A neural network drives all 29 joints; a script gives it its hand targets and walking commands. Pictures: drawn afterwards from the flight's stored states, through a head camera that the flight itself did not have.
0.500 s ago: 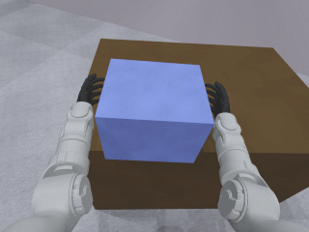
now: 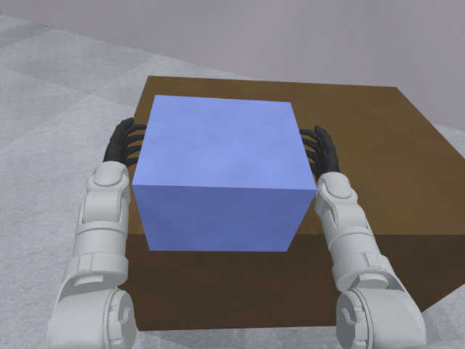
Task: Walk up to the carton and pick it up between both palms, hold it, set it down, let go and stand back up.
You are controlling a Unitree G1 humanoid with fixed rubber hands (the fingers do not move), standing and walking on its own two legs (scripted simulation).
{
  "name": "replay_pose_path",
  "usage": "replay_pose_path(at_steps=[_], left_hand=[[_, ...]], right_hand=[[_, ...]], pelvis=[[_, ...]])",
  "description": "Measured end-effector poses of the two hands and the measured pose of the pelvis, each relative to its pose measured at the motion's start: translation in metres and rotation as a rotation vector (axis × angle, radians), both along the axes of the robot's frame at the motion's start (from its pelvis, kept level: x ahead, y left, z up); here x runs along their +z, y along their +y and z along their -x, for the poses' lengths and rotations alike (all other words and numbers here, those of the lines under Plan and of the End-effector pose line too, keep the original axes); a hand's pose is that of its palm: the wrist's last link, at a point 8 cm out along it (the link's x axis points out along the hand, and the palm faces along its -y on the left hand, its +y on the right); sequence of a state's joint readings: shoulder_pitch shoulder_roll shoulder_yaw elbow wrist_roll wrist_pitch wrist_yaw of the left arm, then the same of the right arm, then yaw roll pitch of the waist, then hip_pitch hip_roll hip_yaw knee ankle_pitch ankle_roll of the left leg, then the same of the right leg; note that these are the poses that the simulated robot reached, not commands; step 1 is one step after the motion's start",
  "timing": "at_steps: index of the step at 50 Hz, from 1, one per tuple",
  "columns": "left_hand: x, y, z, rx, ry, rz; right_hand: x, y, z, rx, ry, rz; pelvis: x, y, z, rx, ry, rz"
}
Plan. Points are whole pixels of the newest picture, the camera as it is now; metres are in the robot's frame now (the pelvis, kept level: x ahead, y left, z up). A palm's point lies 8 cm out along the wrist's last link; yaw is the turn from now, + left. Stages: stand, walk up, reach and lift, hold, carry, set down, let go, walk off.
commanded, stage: reach and lift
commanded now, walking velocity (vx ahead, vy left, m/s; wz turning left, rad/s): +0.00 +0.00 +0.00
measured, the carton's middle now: (221, 174) +0.42 +0.01 +0.07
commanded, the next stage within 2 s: hold in 1.42 s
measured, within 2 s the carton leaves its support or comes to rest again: neither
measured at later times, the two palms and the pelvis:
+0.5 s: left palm (106, 167) +0.34 +0.19 +0.17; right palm (338, 173) +0.34 -0.17 +0.17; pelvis -0.03 +0.01 +0.00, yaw +0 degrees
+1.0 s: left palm (109, 166) +0.35 +0.19 +0.17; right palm (337, 165) +0.35 -0.18 +0.17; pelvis +0.00 +0.00 +0.00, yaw +0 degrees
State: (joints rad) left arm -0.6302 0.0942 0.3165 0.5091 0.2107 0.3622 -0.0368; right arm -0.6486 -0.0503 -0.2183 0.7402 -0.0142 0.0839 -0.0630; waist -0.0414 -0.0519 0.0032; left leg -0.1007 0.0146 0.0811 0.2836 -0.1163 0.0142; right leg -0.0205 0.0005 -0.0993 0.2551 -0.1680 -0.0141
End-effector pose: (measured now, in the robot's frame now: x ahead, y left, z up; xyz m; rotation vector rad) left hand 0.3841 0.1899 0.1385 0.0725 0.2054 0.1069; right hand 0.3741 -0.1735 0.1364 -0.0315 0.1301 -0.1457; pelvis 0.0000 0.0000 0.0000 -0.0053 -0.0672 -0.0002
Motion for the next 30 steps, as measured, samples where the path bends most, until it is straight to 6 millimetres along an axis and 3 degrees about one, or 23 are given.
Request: replay_pose_path(at_steps=[4,11,19,30], left_hand=[[0.006,0.001,0.008,0.000,-0.009,-0.002],[0.027,0.003,0.033,0.008,-0.065,0.009],[0.028,0.001,0.044,0.018,-0.025,0.014],[0.027,-0.002,0.037,0.010,-0.009,0.008]], right_hand=[[0.006,0.001,0.008,0.002,-0.010,-0.009],[0.033,0.003,0.029,0.007,-0.067,-0.014],[0.032,0.001,0.037,0.013,-0.032,-0.024],[0.028,-0.002,0.033,0.006,-0.019,-0.022]], pelvis=[[0.000,0.001,0.005,0.002,-0.008,0.001],[0.000,0.003,0.011,0.003,-0.054,0.001],[-0.001,0.004,0.024,-0.003,-0.055,-0.002],[-0.001,0.006,0.023,-0.004,-0.036,-0.002]])
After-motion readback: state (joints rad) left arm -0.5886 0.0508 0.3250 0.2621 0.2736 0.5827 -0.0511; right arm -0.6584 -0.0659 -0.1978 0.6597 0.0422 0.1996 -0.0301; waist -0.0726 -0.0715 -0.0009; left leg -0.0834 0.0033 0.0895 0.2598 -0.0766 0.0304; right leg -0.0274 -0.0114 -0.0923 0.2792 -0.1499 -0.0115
